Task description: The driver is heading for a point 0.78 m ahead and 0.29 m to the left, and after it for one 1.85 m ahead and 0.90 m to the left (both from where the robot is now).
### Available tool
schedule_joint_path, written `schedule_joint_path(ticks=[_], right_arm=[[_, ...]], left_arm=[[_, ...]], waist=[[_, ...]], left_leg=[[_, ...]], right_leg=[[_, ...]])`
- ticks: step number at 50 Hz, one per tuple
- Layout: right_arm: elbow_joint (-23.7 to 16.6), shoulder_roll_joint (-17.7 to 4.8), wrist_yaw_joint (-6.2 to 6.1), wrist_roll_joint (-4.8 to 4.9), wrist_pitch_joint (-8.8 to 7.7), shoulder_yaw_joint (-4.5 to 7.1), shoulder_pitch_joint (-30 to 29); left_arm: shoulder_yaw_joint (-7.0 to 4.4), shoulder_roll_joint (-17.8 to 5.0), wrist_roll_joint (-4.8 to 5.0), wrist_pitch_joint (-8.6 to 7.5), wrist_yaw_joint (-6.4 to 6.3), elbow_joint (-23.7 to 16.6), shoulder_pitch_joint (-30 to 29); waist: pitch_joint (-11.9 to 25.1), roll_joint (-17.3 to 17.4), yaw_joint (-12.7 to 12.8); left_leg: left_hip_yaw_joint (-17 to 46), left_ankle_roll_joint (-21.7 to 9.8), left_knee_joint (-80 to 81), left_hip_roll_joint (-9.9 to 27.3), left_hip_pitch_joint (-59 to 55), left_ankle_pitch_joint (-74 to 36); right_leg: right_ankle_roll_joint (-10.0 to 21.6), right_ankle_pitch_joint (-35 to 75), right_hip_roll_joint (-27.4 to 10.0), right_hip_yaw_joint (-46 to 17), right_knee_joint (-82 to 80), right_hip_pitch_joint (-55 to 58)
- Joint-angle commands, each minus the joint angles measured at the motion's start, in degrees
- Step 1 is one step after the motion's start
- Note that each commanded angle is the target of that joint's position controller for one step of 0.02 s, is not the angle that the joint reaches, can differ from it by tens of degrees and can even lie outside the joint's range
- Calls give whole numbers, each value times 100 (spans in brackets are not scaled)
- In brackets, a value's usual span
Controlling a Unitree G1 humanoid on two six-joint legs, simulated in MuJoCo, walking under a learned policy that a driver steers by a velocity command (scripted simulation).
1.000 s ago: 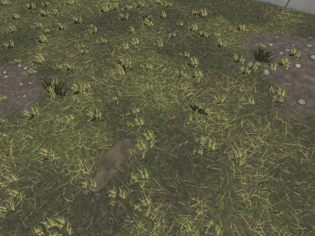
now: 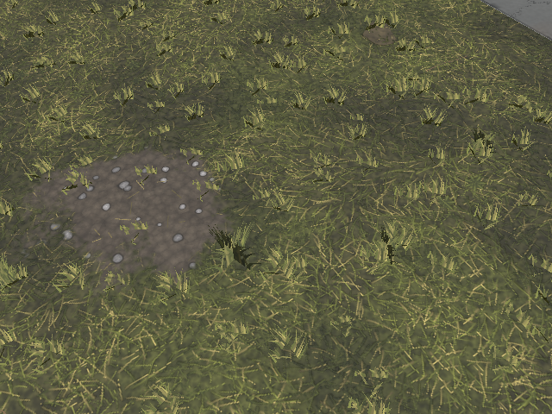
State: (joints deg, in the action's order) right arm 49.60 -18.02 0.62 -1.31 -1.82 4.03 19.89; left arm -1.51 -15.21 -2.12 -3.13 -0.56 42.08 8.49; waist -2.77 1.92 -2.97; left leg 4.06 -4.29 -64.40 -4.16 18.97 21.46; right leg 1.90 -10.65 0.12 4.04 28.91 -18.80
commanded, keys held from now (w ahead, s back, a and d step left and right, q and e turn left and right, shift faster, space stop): w+q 0.82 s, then w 0.18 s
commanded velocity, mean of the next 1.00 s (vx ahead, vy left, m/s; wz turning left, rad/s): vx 0.50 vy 0.00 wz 0.56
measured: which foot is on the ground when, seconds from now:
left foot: up 0.00-0.38, down 0.40-0.96, up 0.98-1.00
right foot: down 0.00-0.38, up 0.40-0.92, down 0.94-1.00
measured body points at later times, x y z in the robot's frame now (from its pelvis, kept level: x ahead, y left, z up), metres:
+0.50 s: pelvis +0.25 +0.06 -0.01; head +0.29 +0.08 +0.44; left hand +0.21 +0.33 -0.14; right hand +0.49 -0.13 -0.11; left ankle +0.30 +0.13 -0.73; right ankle +0.15 -0.10 -0.63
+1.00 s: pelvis +0.53 +0.13 -0.01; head +0.56 +0.14 +0.44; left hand +0.58 +0.45 -0.09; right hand +0.67 -0.12 -0.14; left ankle +0.33 +0.13 -0.68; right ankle +0.66 +0.10 -0.73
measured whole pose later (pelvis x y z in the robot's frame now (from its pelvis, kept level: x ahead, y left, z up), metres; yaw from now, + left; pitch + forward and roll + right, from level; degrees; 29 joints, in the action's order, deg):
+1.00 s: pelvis +0.53 +0.13 -0.01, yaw +33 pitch +1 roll +0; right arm 50.4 -17.3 -0.2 -0.5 -3.0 3.7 24.6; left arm -1.5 -15.2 -2.3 -3.3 0.3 39.4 4.9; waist -2.3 0.8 -3.8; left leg 9.8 -4.9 -52.1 -8.1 7.8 25.5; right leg 2.5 -9.4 1.2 2.0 33.6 -24.9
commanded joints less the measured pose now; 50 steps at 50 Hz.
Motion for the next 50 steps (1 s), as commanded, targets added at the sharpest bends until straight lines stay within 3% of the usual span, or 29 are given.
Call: schedule_joint_path(ticks=[1,5,10,14,17,18,19,20,21,22,23,24,25,27,29,34,41,44,45,46,47,48,49,50], right_arm=[[-335,-294,132,-81,93,52,106],[-637,-131,264,-82,176,-13,-576],[-1013,78,394,-52,111,-150,-1604],[-1251,53,449,-96,113,-189,-2198],[-1261,-73,382,-157,125,-132,-2063],[-1161,-156,345,-166,107,-83,-1678],[-933,-274,288,-185,60,0,-925],[-619,-604,189,-238,35,155,94],[-690,-1243,91,-185,71,312,102],[-841,-1344,36,-12,138,345,358],[-676,-1188,-30,33,160,319,234],[-614,-894,-60,86,127,250,-15],[-631,-702,-75,80,79,196,-292],[-680,-490,-68,121,-20,110,-576],[-617,-550,-27,137,-110,126,-445],[-448,-646,-4,109,-138,167,154],[-271,-723,-98,52,-141,186,840],[-271,-769,-163,39,-157,178,629],[-267,-806,-156,35,-180,176,529],[-230,-808,-126,55,-203,163,466],[-258,-646,-85,75,-244,112,466],[-406,-125,-71,257,-262,4,1052],[-319,-349,-85,94,-250,14,1206],[-256,-457,-90,-18,-197,36,856]], left_arm=[[-172,-556,61,-137,7,-26,651],[-223,-591,125,-273,63,180,927],[-239,-596,115,-251,62,380,1134],[-291,-792,118,-204,6,563,1455],[-326,-987,106,-75,-51,691,1604],[-338,-1068,102,-18,-67,712,1623],[-335,-1110,121,38,-72,685,1576],[-312,-1067,100,52,-62,557,1516],[-156,-359,135,16,64,134,1746],[-259,-831,94,-9,72,-104,1100],[-253,-830,123,-58,93,-249,579],[-192,-707,151,-125,89,-207,625],[-201,-697,107,-107,80,-117,707],[-201,-661,-56,95,98,-24,1012],[-191,-551,-71,219,146,-63,959],[-177,-500,-42,257,157,-433,-203],[-112,-508,37,137,211,-864,-1314],[-130,-593,45,65,189,-771,-854],[-181,-691,39,38,143,-624,-408],[-245,-791,24,-14,81,-382,324],[-322,-1032,-43,-85,4,-227,1132],[-467,-1649,-166,-86,-44,-209,1739],[-472,-1510,-22,-4,19,-109,1541],[-377,-1042,58,16,51,-187,1002]], waist=[[199,-826,258],[104,-749,276],[-92,-707,432],[-236,-687,562],[-20,-775,430],[238,-795,256],[678,-684,-76],[1272,-277,-524],[1834,1143,-148],[2146,688,-449],[1318,214,-397],[734,-1,-138],[437,-201,135],[436,-114,469],[419,-115,519],[3,1,147],[-40,143,-257],[21,282,18],[182,293,217],[536,85,578],[1086,-177,941],[2001,-1383,859],[1898,-1617,620],[899,-820,430]], left_leg=[[54,85,-237,579,1252,-346],[-52,147,57,724,1882,-921],[-482,188,1653,742,1783,-1993],[-885,-22,2588,668,1469,-1794],[-1172,-327,2924,263,915,-939],[-1220,-467,3038,44,449,-686],[-1204,-637,3362,-172,-493,-721],[-512,-898,3656,173,-1960,-505],[2327,-1562,3891,2003,-3809,27],[4050,-1918,4666,2468,-3972,-474],[2923,-1745,4694,2234,-3532,-1234],[2286,-1563,4752,2010,-2685,-1986],[1828,-1340,4834,1681,-2052,-2545],[1385,-1242,4977,1329,-1341,-3076],[1254,-1279,5124,1159,-1070,-3062],[1439,-1119,5425,1015,-1110,-2228],[1712,-942,4843,1083,-1968,-3272],[1695,-639,4577,1169,-1845,-3820],[1625,-521,4200,1115,-1721,-4529],[1378,-401,3327,866,-1635,-4993],[1121,-280,2059,548,-1011,-4195],[519,0,58,-260,504,-1409],[476,-6,-611,-425,1268,758],[548,-29,-898,-57,1515,315]], right_leg=[[610,414,-1568,-1543,-1718,1119],[693,1430,-1591,-723,-1920,1330],[558,1795,-1341,245,-1974,1354],[465,2205,-1532,563,-1853,1781],[372,4266,-1622,871,-944,2302],[361,4955,-1627,950,-230,2378],[302,4942,-1582,1060,859,2110],[118,3661,-1458,1113,2439,1108],[-226,-1321,-629,1046,4402,-1407],[-321,-2137,-27,-93,5333,-2270],[-240,-1477,-404,-471,5169,-2712],[-211,-1055,-608,-458,4578,-2453],[-224,-956,-747,-488,4108,-2053],[-342,-959,-796,-525,3706,-1379],[-437,-807,-746,-441,3383,-1328],[-555,320,-677,-437,2196,-2007],[-407,757,-261,-474,916,-2027],[-151,535,-97,-425,302,-917],[-34,298,65,-336,200,-196],[100,342,171,-226,-138,728],[323,27,-435,-794,-237,1973],[966,-841,-2055,-3285,-501,3574],[1232,-1125,-2451,-4884,-1288,3259],[1219,-1630,-2274,-4262,-1379,2356]])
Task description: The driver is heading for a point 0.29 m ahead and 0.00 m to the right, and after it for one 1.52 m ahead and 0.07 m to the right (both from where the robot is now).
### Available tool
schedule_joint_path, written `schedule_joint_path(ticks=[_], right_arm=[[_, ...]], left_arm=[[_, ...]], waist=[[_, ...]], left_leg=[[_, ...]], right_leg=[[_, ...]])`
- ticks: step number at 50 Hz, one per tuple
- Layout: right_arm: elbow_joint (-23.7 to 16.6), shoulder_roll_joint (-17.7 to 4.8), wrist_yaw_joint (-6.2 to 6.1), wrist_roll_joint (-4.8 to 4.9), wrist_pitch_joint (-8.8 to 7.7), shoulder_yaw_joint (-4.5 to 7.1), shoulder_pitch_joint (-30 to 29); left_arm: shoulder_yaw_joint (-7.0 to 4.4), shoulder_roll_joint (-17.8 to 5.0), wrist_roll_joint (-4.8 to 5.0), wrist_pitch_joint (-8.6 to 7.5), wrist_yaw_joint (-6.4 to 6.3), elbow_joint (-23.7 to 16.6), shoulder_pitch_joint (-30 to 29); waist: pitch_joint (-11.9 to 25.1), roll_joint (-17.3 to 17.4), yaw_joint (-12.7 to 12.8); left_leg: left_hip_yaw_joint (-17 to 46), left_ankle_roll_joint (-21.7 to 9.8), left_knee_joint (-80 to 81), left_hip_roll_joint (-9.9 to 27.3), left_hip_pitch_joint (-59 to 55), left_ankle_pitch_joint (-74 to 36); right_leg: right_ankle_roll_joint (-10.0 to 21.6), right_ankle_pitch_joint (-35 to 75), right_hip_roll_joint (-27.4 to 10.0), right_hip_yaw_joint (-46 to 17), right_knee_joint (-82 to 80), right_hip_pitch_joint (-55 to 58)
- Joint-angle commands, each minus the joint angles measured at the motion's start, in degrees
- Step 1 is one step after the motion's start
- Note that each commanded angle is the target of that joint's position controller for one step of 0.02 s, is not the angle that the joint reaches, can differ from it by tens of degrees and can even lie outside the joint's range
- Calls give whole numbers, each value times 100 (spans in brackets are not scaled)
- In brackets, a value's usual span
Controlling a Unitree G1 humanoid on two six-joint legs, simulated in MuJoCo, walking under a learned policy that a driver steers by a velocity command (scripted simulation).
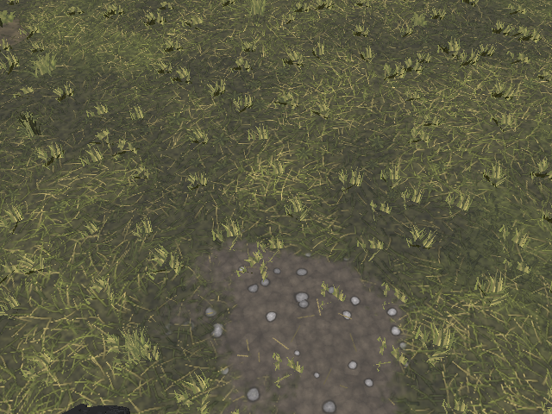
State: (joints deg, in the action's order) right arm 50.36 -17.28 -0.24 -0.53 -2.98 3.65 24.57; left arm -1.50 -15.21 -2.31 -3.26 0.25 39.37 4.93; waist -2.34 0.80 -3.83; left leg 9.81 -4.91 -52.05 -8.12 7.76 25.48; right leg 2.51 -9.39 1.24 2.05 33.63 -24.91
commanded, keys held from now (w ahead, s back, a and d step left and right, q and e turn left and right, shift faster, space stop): w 0.86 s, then no key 0.14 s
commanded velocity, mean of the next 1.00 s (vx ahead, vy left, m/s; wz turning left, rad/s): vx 0.48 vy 0.00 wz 0.07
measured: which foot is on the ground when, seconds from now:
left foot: up 0.00-0.42, down 0.44-0.98, up 1.00-1.00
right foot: down 0.00-0.46, up 0.48-0.96, down 0.98-1.00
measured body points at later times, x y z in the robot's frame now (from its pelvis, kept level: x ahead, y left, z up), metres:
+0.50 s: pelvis +0.26 +0.03 +0.00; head +0.29 +0.04 +0.45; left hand +0.21 +0.28 -0.14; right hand +0.47 -0.20 -0.09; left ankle +0.34 +0.11 -0.72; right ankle +0.11 -0.09 -0.67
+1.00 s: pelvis +0.52 +0.01 +0.00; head +0.56 +0.00 +0.45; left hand +0.71 +0.24 -0.10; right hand +0.47 -0.24 -0.15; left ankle +0.35 +0.11 -0.70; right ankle +0.64 -0.07 -0.73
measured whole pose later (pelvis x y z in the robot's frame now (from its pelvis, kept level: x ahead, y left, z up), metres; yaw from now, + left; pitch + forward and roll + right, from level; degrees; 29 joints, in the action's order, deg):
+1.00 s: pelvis +0.52 +0.01 +0.00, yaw +2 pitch +1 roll +2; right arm 60.1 -12.4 -0.8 0.1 -4.1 1.5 24.3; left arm -1.3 -12.7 -2.8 -4.3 0.6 46.4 2.4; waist -3.6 -0.6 -3.3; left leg -2.7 -2.2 -32.6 -2.6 -0.5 26.4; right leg 4.1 -4.2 -0.6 4.7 30.9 -25.7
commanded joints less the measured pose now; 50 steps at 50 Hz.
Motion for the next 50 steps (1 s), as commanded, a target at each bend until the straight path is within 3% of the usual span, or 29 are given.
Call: schedule_joint_path(ticks=[1,3,4,8,11,13,16,19,20,21,22,23,24,25,26,27,28,30,32,37,43,46,47,48,49,50], right_arm=[[-386,-505,48,-136,-71,48,-66],[-477,-369,132,-175,-1,18,-349],[-429,-308,161,-189,42,-6,-249],[-568,-208,229,-219,81,-75,-806],[-805,-36,288,-198,55,-195,-1642],[-920,81,317,-162,36,-274,-2109],[-1006,11,295,-132,25,-291,-2501],[-1022,-113,235,-147,-2,-251,-2519],[-927,-167,207,-168,-27,-217,-2243],[-699,-241,168,-204,-79,-161,-1603],[-405,-484,106,-281,-138,-58,-683],[-314,-1027,15,-403,-152,81,175],[-217,-1205,3,-171,-44,170,214],[-274,-844,22,-36,-9,96,-285],[-311,-518,38,-27,-44,10,-684],[-290,-303,50,-51,-84,-45,-907],[-228,-195,34,-34,-128,-78,-971],[-119,-208,30,-35,-218,-74,-882],[30,-295,35,23,-280,-39,-726],[305,-285,53,16,-264,-42,-304],[652,-364,3,-47,-236,-34,270],[768,-375,-61,-81,-196,-44,154],[794,-414,-80,-68,-192,-36,86],[808,-411,-85,-7,-177,-45,-8],[684,-253,-100,71,-208,-105,59],[769,386,-96,331,-177,-236,1049]], left_arm=[[-291,-675,96,10,4,71,1032],[-211,-483,86,-53,4,241,962],[-221,-539,97,-107,18,337,1051],[-244,-600,184,-246,72,647,1440],[-216,-521,203,-218,91,827,1653],[-226,-587,209,-215,92,944,1839],[-245,-714,188,-192,69,1110,2131],[-253,-784,152,-131,20,1235,2182],[-253,-809,152,-110,2,1265,2152],[-241,-798,175,-80,-7,1303,2133],[-197,-697,191,-78,-12,1257,2111],[-69,-271,278,-102,17,939,2168],[-123,-335,281,-68,1,940,2440],[-237,-763,149,-24,-33,947,1989],[-208,-599,159,-57,15,874,1671],[-188,-474,176,-51,41,900,1619],[-192,-439,94,12,67,928,1636],[-161,-283,19,129,133,1018,1792],[-176,-276,3,177,177,919,1460],[-131,-199,58,176,199,568,321],[-76,-220,84,135,162,255,-597],[-86,-213,43,30,88,366,-221],[-126,-281,23,-30,42,565,320],[-173,-365,-32,-118,-7,878,1167],[-268,-751,-142,-191,-68,1102,1994],[-418,-1357,-121,-152,-50,1143,2261]], waist=[[354,-203,501],[24,-422,350],[90,-627,303],[23,-581,307],[-87,-566,464],[-104,-584,591],[-118,-568,702],[-122,-586,607],[11,-586,464],[335,-446,163],[896,-240,-198],[1727,657,-409],[2077,1394,-247],[1161,515,-109],[585,364,25],[286,274,229],[117,350,385],[148,366,523],[27,286,551],[-224,191,336],[-353,236,80],[-223,284,308],[47,308,519],[476,149,886],[1124,-161,1085],[2171,-1568,813]], left_leg=[[-109,35,-1895,540,2579,-461],[-238,57,-1365,786,2347,-682],[-301,98,-1278,775,2197,-704],[-573,229,-720,967,2728,-1183],[-966,361,357,1143,2769,-1860],[-1170,382,1091,1105,2453,-2221],[-1322,313,1655,1007,2170,-2281],[-1339,100,2020,888,1880,-1826],[-1378,6,2208,753,1461,-1643],[-1447,-132,2593,599,614,-1711],[-1074,-349,2655,906,-707,-1669],[935,-809,2853,2556,-2293,-999],[2900,-1368,3568,3316,-2659,-897],[2160,-1211,3595,2983,-2030,-850],[1451,-1101,3750,2704,-1309,-1214],[924,-878,3971,2406,-725,-1593],[563,-734,4109,2187,-315,-1913],[242,-756,4303,2056,0,-2373],[-3,-822,4515,1988,-11,-2473],[-449,-752,4701,1781,-224,-2729],[-600,-659,4433,1977,-1029,-3527],[-816,-420,3550,1945,-1236,-5656],[-849,-298,2941,1845,-1258,-6329],[-1035,-136,1957,1574,-1042,-6190],[-1151,21,663,1279,-7,-4383],[-1391,277,-1615,264,1664,320]], right_leg=[[1059,-1492,-2088,-3249,-1953,2302],[798,-407,-1554,-2119,-2183,1669],[829,149,-1510,-1901,-2194,1581],[945,1168,-1405,-1265,-2445,1810],[840,1494,-1133,-751,-2560,1819],[755,1737,-1044,-527,-2531,1773],[715,2044,-1225,-540,-2387,2044],[653,2713,-1440,-582,-1988,2470],[594,3354,-1419,-516,-1584,2556],[501,3825,-1260,-324,-780,2484],[377,3280,-1031,-139,326,1856],[170,969,-557,201,2228,369],[110,-2108,213,31,3595,-873],[180,-1807,-184,-408,3800,-1363],[193,-1375,-374,-456,3606,-1341],[168,-1106,-554,-439,3223,-1067],[99,-1004,-649,-421,2963,-811],[-21,-818,-647,-320,2821,-483],[-128,-494,-729,-250,2573,-765],[-283,512,-789,-51,1370,-1208],[-61,746,-565,126,255,-1121],[171,321,-232,270,-144,-349],[263,359,-40,306,-357,277],[377,1087,25,362,-871,1317],[565,2848,-877,-372,-586,2854],[1713,5475,-2812,-2547,-394,4607]])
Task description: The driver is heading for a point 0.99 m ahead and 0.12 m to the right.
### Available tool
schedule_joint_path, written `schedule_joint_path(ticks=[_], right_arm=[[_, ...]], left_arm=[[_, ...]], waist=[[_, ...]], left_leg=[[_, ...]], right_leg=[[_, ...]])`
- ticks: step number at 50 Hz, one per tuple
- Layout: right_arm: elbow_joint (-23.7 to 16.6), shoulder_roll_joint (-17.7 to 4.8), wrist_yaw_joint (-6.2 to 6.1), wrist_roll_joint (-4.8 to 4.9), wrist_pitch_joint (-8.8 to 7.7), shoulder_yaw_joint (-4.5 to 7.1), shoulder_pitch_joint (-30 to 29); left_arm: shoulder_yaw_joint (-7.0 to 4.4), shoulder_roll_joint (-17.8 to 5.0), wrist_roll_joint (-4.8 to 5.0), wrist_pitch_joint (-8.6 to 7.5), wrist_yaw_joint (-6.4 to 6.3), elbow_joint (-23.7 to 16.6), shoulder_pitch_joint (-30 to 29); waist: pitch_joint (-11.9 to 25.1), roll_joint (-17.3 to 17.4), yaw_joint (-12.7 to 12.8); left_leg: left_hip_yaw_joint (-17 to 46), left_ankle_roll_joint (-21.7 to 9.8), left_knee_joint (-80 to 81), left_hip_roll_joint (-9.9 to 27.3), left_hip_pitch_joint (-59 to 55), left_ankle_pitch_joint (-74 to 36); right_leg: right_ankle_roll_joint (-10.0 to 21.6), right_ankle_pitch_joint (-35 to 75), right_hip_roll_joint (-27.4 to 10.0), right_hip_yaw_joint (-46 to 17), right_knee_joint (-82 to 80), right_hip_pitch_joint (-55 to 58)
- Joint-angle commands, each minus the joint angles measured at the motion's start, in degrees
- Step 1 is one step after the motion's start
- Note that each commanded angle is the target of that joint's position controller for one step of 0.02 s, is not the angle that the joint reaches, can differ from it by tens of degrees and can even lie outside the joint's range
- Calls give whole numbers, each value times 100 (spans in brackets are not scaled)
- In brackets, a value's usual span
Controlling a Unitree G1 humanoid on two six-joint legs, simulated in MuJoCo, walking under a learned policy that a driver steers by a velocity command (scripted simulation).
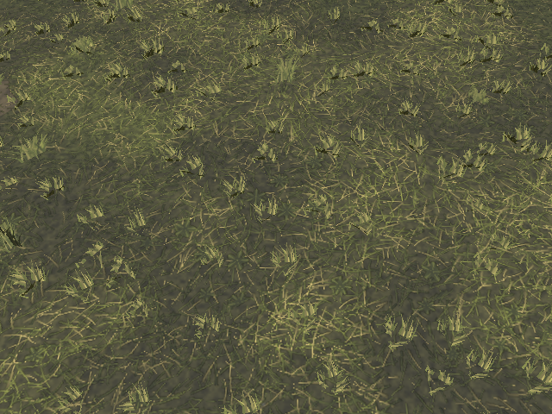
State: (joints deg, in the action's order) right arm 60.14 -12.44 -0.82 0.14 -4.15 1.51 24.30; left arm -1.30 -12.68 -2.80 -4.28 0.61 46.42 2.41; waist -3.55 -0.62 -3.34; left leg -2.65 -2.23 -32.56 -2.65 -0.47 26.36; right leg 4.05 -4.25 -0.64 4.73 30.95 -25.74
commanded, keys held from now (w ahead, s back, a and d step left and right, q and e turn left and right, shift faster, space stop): no key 0.72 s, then w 0.28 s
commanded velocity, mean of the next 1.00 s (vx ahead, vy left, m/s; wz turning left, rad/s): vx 0.13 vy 0.00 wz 0.00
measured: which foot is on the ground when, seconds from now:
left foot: up 0.00-0.36, down 0.38-1.00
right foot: down 0.00-1.00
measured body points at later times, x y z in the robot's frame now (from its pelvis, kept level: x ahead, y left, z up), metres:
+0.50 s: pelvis +0.08 +0.00 +0.02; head +0.08 +0.01 +0.47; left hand +0.11 +0.23 -0.14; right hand +0.11 -0.23 -0.13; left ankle +0.09 +0.12 -0.72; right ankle +0.11 -0.08 -0.72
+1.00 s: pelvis +0.14 +0.00 +0.02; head +0.14 -0.02 +0.47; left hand +0.16 +0.24 -0.13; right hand +0.07 -0.24 -0.15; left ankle +0.09 +0.12 -0.72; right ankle +0.14 -0.09 -0.71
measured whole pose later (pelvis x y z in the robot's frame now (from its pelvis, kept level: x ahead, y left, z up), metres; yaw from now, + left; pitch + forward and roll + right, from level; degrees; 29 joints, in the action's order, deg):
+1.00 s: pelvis +0.14 +0.00 +0.02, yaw +0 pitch +0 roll +1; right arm 66.6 -10.4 -1.6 -0.7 -1.0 2.9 23.3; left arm -1.5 -10.1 -1.5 -2.1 0.3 60.6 18.0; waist 1.2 1.0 -0.7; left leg 0.6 -1.5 -23.4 -1.1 6.2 17.0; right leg 4.5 -21.8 0.1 4.1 34.7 -15.4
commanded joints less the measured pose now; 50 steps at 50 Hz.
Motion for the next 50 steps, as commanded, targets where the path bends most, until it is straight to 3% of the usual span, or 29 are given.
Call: schedule_joint_path(ticks=[1,2,3,4,5,8,10,14,16,18,19,20,21,22,24,28,36,38,40,42,44,45,47,48,50], right_arm=[[-78,-729,-100,80,14,171,831],[-213,-634,-95,38,31,180,365],[-256,-495,-84,-47,38,142,33],[-258,-460,-58,-117,104,158,-148],[-224,-400,-21,-184,202,153,-59],[-58,-100,15,-164,392,99,138],[-59,-78,-28,-161,461,62,-111],[-43,-225,-85,-146,575,32,-634],[0,-206,-98,-155,562,6,-759],[77,-204,-131,-192,483,-35,-743],[109,-351,-159,-225,410,-34,-649],[124,-638,-174,-139,372,10,-866],[180,-375,-142,-51,348,-46,-958],[187,-209,-126,-39,313,-90,-1012],[255,-240,-153,-24,296,-78,-978],[390,-151,-167,-37,306,-89,-791],[545,-89,-184,-45,313,-109,-661],[595,-137,-181,-62,332,-80,-514],[544,-306,-157,-87,391,12,-428],[524,-322,-127,-90,398,64,-197],[602,-526,-129,-93,371,172,178],[582,-551,-127,-119,343,209,157],[496,-565,-107,-137,269,244,-19],[442,-575,-98,-115,241,257,-193],[317,-502,-71,-39,213,270,-633]], left_arm=[[-419,-1396,274,24,-51,444,2502],[-320,-1118,305,24,-55,369,1807],[-202,-696,274,23,-71,322,1340],[-122,-468,269,14,-106,347,1178],[-59,-323,272,14,-130,408,1084],[-32,-466,195,-53,-134,552,1102],[-19,-531,156,-47,-121,624,1067],[-32,-612,149,125,-129,789,1267],[-27,-587,174,226,-150,830,1210],[5,-485,194,284,-174,877,1237],[22,-400,182,287,-172,898,1351],[36,-197,255,309,-151,969,1814],[62,-136,248,349,-162,1120,1853],[35,-218,234,364,-176,1161,1774],[4,-327,210,366,-190,1218,1716],[41,-192,223,346,-216,1359,1657],[72,-88,221,370,-268,1613,1711],[45,-136,207,393,-261,1659,1771],[-16,-224,173,441,-228,1590,1734],[4,-56,135,427,-175,1466,1602],[23,115,71,338,-109,1282,1331],[-1,32,48,279,-82,1198,1217],[-69,-104,95,173,-23,1085,1214],[-75,-61,124,128,-1,1071,1344],[-87,109,185,66,-13,1312,2045]], waist=[[2497,-573,819],[1693,-448,572],[1004,-269,463],[673,-276,363],[589,-339,201],[797,-357,-22],[768,-470,-13],[641,-636,229],[383,-517,214],[119,-205,156],[85,61,215],[-58,672,617],[-44,778,573],[-87,622,560],[11,534,520],[35,192,438],[25,74,413],[94,101,394],[-235,200,359],[-612,490,223],[-646,967,75],[-639,940,62],[-472,741,207],[-475,764,350],[-429,591,764]], left_leg=[[753,-11,-4129,-317,2513,690],[877,-4,-4108,-59,2724,376],[763,17,-3745,159,2854,99],[745,43,-3389,310,2708,-108],[691,90,-3059,368,2314,-276],[494,201,-2330,271,1577,-529],[394,218,-1538,313,1435,-669],[262,199,-688,365,1162,-954],[218,147,-142,364,970,-1098],[406,57,897,502,525,-1634],[858,0,1256,906,386,-1906],[1301,-191,1352,1190,885,-1869],[1298,-209,1576,1182,1600,-1318],[1167,-89,1665,1023,1806,-1153],[964,23,1637,824,1588,-1429],[898,-30,1544,816,1187,-1802],[852,-58,1548,795,1121,-1953],[809,-141,1557,652,1152,-844],[958,-376,1556,607,1504,949],[1565,-643,1848,935,1530,1731],[2535,-1018,2476,1660,1032,1997],[2761,-1163,2608,1909,995,1695],[2589,-1150,2568,1905,944,1176],[2342,-1067,2457,1800,1138,989],[1565,-794,1982,1274,2061,648]], right_leg=[[1622,5627,-2455,-2978,-341,4214],[1465,5248,-2235,-2241,-575,3489],[1240,4669,-1945,-1802,-883,2795],[1033,4262,-1686,-1475,-1131,2290],[873,4020,-1476,-1186,-1310,1817],[878,4170,-1277,-709,-1371,1297],[823,3578,-1165,-586,-1407,1130],[750,576,-1131,-894,-1726,819],[663,-884,-1115,-1102,-1803,551],[336,-1560,-987,-1178,-1694,232],[129,-1555,-836,-1125,-1493,201],[-41,-1445,-334,-744,-1413,419],[-118,-1119,-219,-576,-1341,1257],[-130,-800,-292,-641,-1284,1607],[-101,-577,-408,-720,-1266,1719],[-138,-565,-452,-731,-1365,1518],[-162,-420,-482,-721,-1340,1602],[-122,-1407,-311,-619,-1226,1563],[22,-2881,-124,-546,-933,1064],[39,-3029,2,-438,-461,478],[-21,-2115,171,-21,542,-139],[-1,-1883,7,-103,900,-257],[41,-2072,-124,-280,1068,-226],[71,-2033,-143,-265,719,90],[76,-1399,181,109,-317,1657]])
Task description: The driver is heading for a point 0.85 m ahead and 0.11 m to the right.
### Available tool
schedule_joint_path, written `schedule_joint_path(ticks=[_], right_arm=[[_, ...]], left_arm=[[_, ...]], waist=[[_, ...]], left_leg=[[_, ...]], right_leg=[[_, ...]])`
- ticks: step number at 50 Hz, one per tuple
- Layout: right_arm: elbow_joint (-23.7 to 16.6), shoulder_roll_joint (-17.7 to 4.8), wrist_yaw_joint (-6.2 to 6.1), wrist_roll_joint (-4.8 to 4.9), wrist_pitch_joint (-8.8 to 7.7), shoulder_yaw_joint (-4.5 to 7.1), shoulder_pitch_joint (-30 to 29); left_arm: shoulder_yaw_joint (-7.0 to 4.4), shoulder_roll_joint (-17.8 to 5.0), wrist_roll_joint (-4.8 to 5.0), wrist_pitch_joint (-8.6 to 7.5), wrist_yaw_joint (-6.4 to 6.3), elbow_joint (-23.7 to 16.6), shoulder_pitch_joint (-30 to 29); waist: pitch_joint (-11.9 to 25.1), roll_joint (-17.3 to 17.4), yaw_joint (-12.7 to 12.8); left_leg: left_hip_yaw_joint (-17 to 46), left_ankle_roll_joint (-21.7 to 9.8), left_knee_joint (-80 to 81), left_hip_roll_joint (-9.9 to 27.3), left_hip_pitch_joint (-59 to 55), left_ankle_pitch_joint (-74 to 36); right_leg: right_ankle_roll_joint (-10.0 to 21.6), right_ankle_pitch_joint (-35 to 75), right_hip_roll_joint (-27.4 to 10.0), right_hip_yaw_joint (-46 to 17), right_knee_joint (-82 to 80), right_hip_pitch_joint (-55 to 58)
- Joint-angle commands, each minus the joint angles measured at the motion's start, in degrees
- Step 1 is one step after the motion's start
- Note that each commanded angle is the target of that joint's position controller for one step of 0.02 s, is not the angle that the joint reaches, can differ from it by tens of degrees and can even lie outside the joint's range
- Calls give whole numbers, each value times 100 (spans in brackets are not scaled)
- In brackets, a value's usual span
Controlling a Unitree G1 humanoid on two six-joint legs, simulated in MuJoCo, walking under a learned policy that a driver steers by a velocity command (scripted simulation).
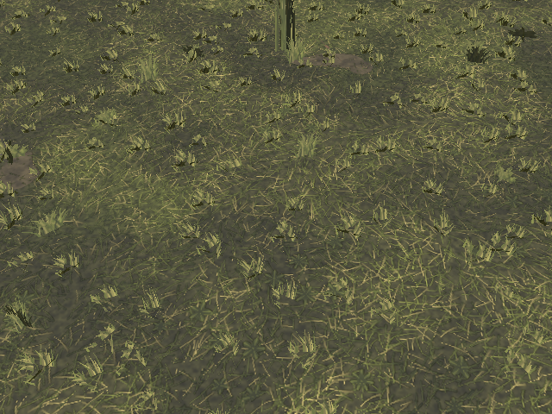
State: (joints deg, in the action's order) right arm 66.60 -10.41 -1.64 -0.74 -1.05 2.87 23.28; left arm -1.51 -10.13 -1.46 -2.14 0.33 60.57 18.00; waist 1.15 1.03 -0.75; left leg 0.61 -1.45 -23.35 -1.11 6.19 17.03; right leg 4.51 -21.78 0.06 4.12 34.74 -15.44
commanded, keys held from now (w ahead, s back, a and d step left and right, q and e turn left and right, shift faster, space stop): w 0.52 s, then no key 0.48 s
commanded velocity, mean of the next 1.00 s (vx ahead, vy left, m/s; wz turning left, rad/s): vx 0.33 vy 0.00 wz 0.00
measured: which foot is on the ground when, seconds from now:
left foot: down 0.00-0.04, up 0.06-0.46, down 0.48-1.00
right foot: down 0.00-0.50, up 0.52-0.92, down 0.94-1.00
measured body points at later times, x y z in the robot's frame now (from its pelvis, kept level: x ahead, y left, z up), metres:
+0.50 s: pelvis +0.24 +0.00 -0.02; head +0.27 +0.00 +0.42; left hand +0.11 +0.21 -0.16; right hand +0.43 -0.22 -0.14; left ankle +0.36 +0.06 -0.74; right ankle +0.02 -0.09 -0.72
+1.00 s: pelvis +0.42 -0.01 -0.01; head +0.44 -0.02 +0.44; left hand +0.50 +0.21 -0.15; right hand +0.40 -0.23 -0.17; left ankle +0.36 +0.06 -0.74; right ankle +0.49 -0.10 -0.74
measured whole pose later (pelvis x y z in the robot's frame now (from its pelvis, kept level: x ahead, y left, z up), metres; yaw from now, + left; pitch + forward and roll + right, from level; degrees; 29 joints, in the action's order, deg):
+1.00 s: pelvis +0.42 -0.01 -0.01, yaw +0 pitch -1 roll +0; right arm 62.9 -8.3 -2.0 -0.7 -3.2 0.1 19.2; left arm -0.9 -7.5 -1.1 -2.3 -2.0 59.4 10.4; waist -3.1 1.2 -1.6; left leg -5.3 -3.8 -27.8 -2.6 5.5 21.0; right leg 2.5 -9.8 0.6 3.8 28.8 -17.9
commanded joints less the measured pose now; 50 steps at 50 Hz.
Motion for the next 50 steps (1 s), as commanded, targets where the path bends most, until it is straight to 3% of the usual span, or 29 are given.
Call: schedule_joint_path(ticks=[1,2,3,4,5,7,9,12,16,19,21,23,24,25,26,27,28,29,31,33,35,37,40,43,46,47,48,49,50], right_arm=[[-394,-637,17,32,-117,132,-633],[-537,-349,44,2,-176,52,-802],[-796,4,110,1,-232,-40,-906],[-893,-473,164,-195,-238,67,-1025],[-915,-462,233,-204,-259,79,-1161],[-815,-278,320,-129,-316,51,-985],[-796,-287,355,-152,-269,67,-964],[-1017,-237,343,-131,-185,53,-1491],[-1480,-119,355,-57,-166,-57,-2585],[-1661,-203,337,-26,-165,-76,-2847],[-1634,-363,275,-21,-195,-14,-2501],[-1230,-612,186,-23,-272,128,-1175],[-960,-799,133,-94,-320,228,-290],[-837,-1321,94,-229,-342,367,572],[-888,-1467,155,-149,-259,408,421],[-1021,-1234,181,19,-230,355,-385],[-1126,-822,187,52,-282,229,-922],[-1065,-533,190,20,-357,145,-1032],[-877,-211,129,15,-459,11,-845],[-757,-314,125,-23,-551,-17,-596],[-744,-477,117,-51,-549,-28,-577],[-733,-478,102,-46,-493,-82,-551],[-611,-489,75,-23,-424,-125,-210],[-507,-440,30,-49,-345,-160,-46],[-476,-378,-30,-20,-272,-191,-172],[-448,-353,-40,-28,-273,-197,-50],[-459,-307,-54,-46,-279,-197,291],[-229,139,-64,76,-191,-272,992],[-159,-89,-118,44,-97,-223,805]], left_arm=[[-115,-206,50,-159,-17,109,1027],[-204,-528,-19,-200,-81,236,1661],[-355,-1144,16,-191,-107,313,2242],[-329,-1019,0,-119,-133,335,1972],[-257,-766,-6,-138,-114,119,1370],[-207,-626,30,-246,-106,-79,856],[-141,-468,45,-332,-125,10,1013],[-78,-394,50,-377,-139,202,1452],[-31,-413,39,-392,-148,235,1522],[-48,-532,37,-407,-162,300,1564],[-71,-632,34,-424,-168,300,1386],[-114,-768,39,-396,-182,281,1195],[-113,-769,67,-376,-170,243,1115],[-55,-484,70,-361,-139,80,1248],[-69,-152,260,-339,-59,64,1797],[-161,-573,136,-300,-84,-45,1199],[-171,-539,86,-316,-78,-193,676],[-165,-394,66,-314,-95,-175,618],[-155,-156,-65,-150,-84,-88,910],[-158,-74,-71,-26,-85,-99,898],[-163,-122,-51,50,-84,-181,629],[-124,-110,-10,73,-81,-297,196],[-67,-112,54,94,-118,-381,-287],[-55,-190,60,89,-184,-362,-483],[-39,-153,35,20,-239,-223,-285],[-56,-295,11,-45,-263,-144,-77],[-131,-682,-24,-108,-284,-78,236],[-91,-625,62,-70,-280,-38,94],[-29,-345,76,-20,-252,-52,47]], waist=[[-820,156,683],[-701,-729,928],[-533,-1993,1022],[-908,-1351,743],[-1168,-605,447],[-1006,-314,158],[-793,-371,115],[-749,-523,187],[-930,-652,352],[-948,-737,356],[-734,-727,104],[-34,-662,-469],[390,-562,-835],[1104,161,-975],[1624,1230,-559],[750,294,-346],[50,21,-219],[-306,-271,-4],[-280,-144,311],[-271,73,397],[-218,177,467],[-186,302,417],[-25,443,187],[-86,445,76],[-244,270,218],[-167,4,253],[124,-382,90],[357,-1002,-160],[221,-903,4]], left_leg=[[924,-757,514,832,1962,1461],[300,-546,-835,369,2683,1146],[-527,-339,-2473,-266,3686,1241],[-175,-425,-3437,56,3852,1249],[17,-466,-3763,316,3883,687],[34,-379,-3645,515,3536,-134],[-145,-257,-3512,496,3419,-507],[-395,-120,-3237,426,3656,-719],[-720,-80,-1860,238,3207,-1197],[-887,-281,-1180,93,2611,-1294],[-900,-521,-999,-86,1997,-1144],[-901,-770,-706,-350,648,-1019],[-603,-916,-461,-72,-578,-1028],[1128,-1186,-365,1423,-1801,-97],[4145,-2059,754,2605,-2599,552],[3562,-1892,990,2353,-1744,489],[2591,-1742,1016,2168,-854,-560],[1880,-1574,1063,1929,-154,-2078],[818,-1298,1010,1551,575,-3797],[422,-1309,908,1455,706,-5025],[75,-1195,889,1243,636,-5247],[-226,-1019,817,1031,580,-5387],[-281,-892,707,1029,272,-5284],[-124,-921,497,1165,36,-4869],[70,-785,38,1201,52,-4070],[77,-564,-192,1043,220,-3393],[-39,-392,-503,767,552,-2008],[-242,-242,-556,337,756,-12],[-263,-193,-494,216,609,640]], right_leg=[[16,351,198,108,-990,1515],[133,-471,-688,-1157,-1777,2256],[598,-2061,-2000,-3511,-2886,2675],[906,-2322,-2321,-4011,-2962,2033],[846,-2000,-2095,-3522,-2907,1610],[602,-544,-1617,-2470,-2958,1435],[496,869,-1322,-1733,-2860,1615],[524,2701,-1182,-1158,-2619,1837],[508,3557,-986,-719,-2633,1501],[513,4199,-1106,-616,-2560,1567],[445,5601,-1195,-482,-2032,1788],[320,6543,-1130,-317,-512,1887],[245,5659,-962,-216,679,1215],[191,3008,-565,9,2557,123],[37,-804,524,-285,4564,-1585],[117,-290,62,-724,4699,-2076],[99,162,-142,-690,4415,-2039],[54,296,-286,-665,4080,-1684],[-67,216,-399,-654,3525,-907],[-175,205,-287,-541,3102,-759],[-238,535,-251,-403,2472,-877],[-273,928,-224,-226,1589,-796],[-277,1411,-143,-63,830,-579],[-228,1282,-123,-89,354,-431],[-111,1510,-118,-128,-821,173],[-81,2561,-392,-447,-1319,739],[29,4395,-1061,-1003,-1030,1458],[678,5304,-1597,-1481,-884,1608],[815,4730,-1696,-1765,-1124,1254]])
